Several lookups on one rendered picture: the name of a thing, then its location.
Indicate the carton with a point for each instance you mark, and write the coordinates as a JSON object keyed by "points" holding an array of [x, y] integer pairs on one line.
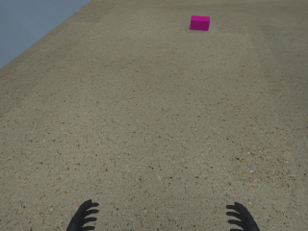
{"points": [[200, 23]]}

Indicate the left robot hand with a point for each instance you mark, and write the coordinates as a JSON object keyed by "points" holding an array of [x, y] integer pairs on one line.
{"points": [[79, 219]]}

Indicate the right robot hand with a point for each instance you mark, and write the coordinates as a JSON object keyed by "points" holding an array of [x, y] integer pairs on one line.
{"points": [[247, 222]]}

